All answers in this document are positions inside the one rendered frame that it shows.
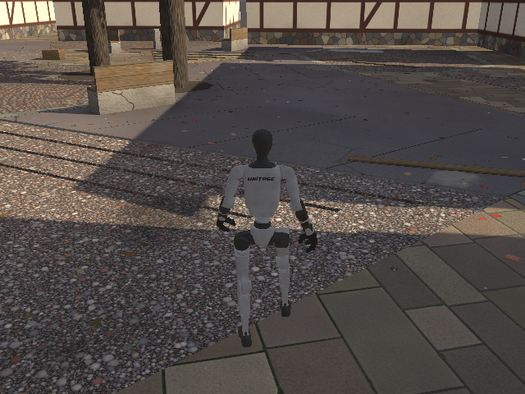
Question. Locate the left robot upper arm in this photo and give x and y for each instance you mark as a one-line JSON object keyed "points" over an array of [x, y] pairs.
{"points": [[232, 185]]}

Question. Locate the right robot hand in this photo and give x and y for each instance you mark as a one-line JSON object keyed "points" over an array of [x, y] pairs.
{"points": [[312, 239]]}

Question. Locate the right robot upper arm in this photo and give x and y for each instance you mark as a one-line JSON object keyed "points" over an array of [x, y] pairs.
{"points": [[292, 187]]}

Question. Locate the robot right shin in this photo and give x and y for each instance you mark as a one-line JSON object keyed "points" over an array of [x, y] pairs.
{"points": [[284, 281]]}

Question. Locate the left robot hand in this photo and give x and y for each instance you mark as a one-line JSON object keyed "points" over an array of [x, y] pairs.
{"points": [[222, 227]]}

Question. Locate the robot left forearm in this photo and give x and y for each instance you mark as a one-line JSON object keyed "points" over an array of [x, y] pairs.
{"points": [[223, 212]]}

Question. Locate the robot right forearm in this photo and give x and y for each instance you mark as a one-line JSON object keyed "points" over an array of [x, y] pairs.
{"points": [[304, 220]]}

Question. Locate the robot head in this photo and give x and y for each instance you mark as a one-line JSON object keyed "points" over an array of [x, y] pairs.
{"points": [[262, 142]]}

